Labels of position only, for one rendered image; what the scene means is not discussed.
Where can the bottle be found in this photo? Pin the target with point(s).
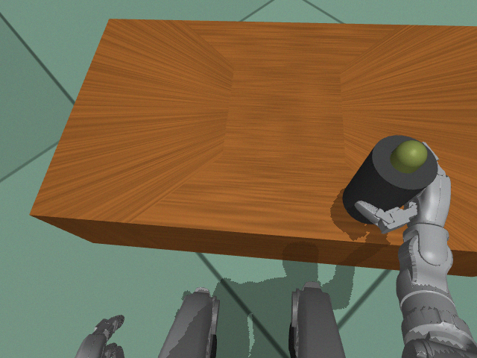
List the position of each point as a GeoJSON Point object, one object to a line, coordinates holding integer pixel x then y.
{"type": "Point", "coordinates": [397, 169]}

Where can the left robot hand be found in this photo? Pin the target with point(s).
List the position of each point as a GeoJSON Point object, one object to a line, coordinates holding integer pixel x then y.
{"type": "Point", "coordinates": [94, 345]}

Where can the right robot arm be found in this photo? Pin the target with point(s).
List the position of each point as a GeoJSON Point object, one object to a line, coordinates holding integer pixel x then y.
{"type": "Point", "coordinates": [431, 327]}

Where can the right robot hand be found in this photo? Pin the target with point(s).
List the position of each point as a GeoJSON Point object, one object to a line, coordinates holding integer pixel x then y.
{"type": "Point", "coordinates": [431, 205]}

